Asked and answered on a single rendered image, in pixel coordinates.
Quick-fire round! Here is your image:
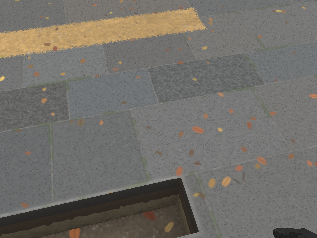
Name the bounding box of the robot right hand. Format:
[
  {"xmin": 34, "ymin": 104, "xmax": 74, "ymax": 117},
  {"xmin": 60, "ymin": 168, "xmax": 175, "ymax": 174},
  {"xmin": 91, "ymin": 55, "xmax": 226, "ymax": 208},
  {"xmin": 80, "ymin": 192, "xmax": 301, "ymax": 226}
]
[{"xmin": 273, "ymin": 227, "xmax": 317, "ymax": 238}]

